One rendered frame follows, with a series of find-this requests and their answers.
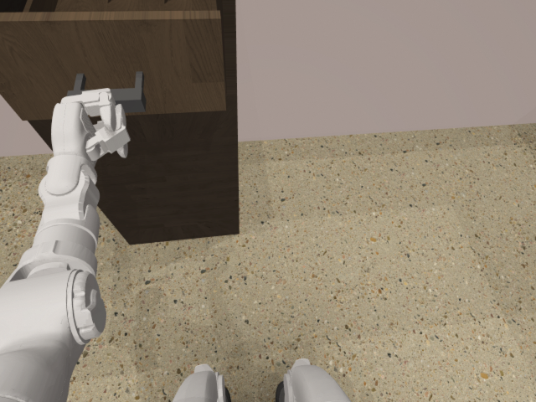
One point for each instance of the cabinet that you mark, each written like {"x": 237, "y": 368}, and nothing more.
{"x": 180, "y": 179}

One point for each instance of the drawer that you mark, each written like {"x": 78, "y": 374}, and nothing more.
{"x": 177, "y": 44}

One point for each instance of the robot left shin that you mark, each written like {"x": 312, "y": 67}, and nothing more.
{"x": 202, "y": 367}

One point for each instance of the robot left hand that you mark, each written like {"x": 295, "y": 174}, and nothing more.
{"x": 73, "y": 133}

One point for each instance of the left robot upper arm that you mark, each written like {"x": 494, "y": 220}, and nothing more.
{"x": 45, "y": 323}

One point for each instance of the robot left forearm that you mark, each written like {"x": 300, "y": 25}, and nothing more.
{"x": 67, "y": 235}

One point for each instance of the handle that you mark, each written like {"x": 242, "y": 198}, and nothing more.
{"x": 131, "y": 99}

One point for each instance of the left robot thigh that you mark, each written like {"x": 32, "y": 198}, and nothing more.
{"x": 204, "y": 386}

